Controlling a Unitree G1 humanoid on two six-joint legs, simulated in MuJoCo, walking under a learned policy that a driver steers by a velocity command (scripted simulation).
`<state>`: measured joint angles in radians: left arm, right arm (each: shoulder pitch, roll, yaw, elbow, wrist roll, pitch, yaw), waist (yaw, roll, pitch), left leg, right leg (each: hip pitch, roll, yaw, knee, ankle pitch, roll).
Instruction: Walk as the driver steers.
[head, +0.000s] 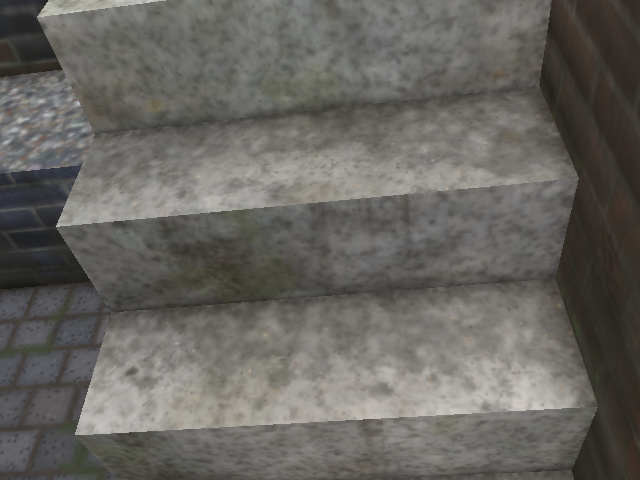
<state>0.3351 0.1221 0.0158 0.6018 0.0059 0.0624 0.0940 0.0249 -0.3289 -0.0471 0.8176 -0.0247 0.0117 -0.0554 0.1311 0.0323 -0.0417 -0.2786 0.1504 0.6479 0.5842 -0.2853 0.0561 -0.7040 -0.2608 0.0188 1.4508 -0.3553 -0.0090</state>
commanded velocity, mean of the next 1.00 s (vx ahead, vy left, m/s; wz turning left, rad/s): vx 1.00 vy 0.00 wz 0.36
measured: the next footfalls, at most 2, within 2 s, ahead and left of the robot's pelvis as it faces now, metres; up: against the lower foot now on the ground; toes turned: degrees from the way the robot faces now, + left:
right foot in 0.08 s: -0.05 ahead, -0.18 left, +0.00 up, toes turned +1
left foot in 0.50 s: -0.01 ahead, +0.04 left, +0.00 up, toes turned -1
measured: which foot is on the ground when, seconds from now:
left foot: down 0.00-0.08, up 0.10-0.48, down 0.50-0.72, up 0.74-1.00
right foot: up 0.00-0.06, down 0.08-1.00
